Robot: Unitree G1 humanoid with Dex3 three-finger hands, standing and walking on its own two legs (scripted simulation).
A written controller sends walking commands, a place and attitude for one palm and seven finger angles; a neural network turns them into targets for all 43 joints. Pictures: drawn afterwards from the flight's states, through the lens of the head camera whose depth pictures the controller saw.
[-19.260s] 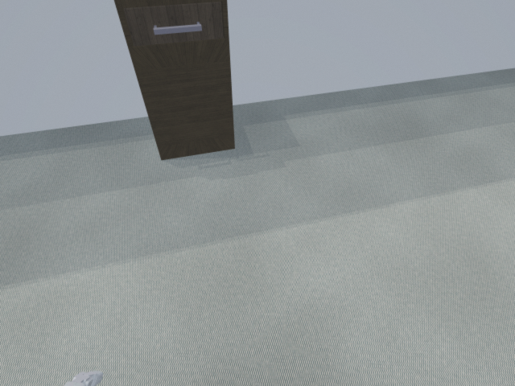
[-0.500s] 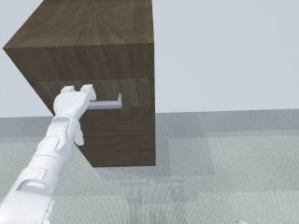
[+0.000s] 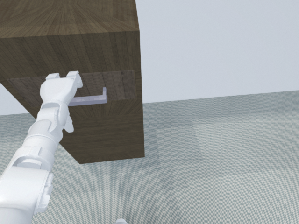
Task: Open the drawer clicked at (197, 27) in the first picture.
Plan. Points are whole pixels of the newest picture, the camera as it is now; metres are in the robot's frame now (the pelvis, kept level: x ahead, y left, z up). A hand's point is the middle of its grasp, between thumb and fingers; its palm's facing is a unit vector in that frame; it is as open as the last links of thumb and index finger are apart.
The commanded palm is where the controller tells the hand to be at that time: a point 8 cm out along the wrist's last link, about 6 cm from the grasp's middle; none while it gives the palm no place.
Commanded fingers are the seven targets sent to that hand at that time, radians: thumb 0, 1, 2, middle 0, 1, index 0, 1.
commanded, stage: move the hooked fingers above the handle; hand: left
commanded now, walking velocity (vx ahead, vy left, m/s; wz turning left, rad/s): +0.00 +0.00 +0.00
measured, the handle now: (77, 96) +0.52 +0.23 -0.02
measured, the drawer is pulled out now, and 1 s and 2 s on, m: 0.00 0.00 0.00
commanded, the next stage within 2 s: lower the fingers behind the handle in 0.68 s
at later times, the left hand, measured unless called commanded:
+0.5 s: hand (65, 101) +0.46 +0.24 +0.04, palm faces -0.04 -0.04 -1.00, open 13.9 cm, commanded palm +0.44 +0.23 +0.10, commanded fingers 0.00 -0.50 0.30 -0.30 -1.20 -0.30 -1.20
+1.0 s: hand (66, 106) +0.45 +0.24 +0.03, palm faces -0.09 -0.03 -0.99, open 13.9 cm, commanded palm +0.44 +0.23 +0.08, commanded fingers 0.00 -0.50 0.30 -0.30 -1.20 -0.30 -1.20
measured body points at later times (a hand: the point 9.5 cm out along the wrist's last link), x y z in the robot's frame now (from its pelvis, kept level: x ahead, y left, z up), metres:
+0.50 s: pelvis +0.00 +0.01 +0.00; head +0.07 +0.00 +0.44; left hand +0.45 +0.24 +0.09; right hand +0.03 -0.27 -0.13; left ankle +0.03 +0.11 -0.71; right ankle -0.05 -0.11 -0.71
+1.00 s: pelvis -0.01 +0.00 +0.00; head +0.07 +0.00 +0.44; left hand +0.45 +0.24 +0.08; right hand +0.03 -0.27 -0.13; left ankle +0.03 +0.11 -0.71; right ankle -0.05 -0.11 -0.71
